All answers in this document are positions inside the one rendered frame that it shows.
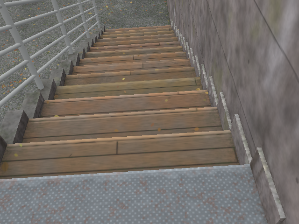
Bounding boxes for stairs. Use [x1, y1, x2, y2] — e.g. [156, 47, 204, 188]
[0, 25, 240, 179]

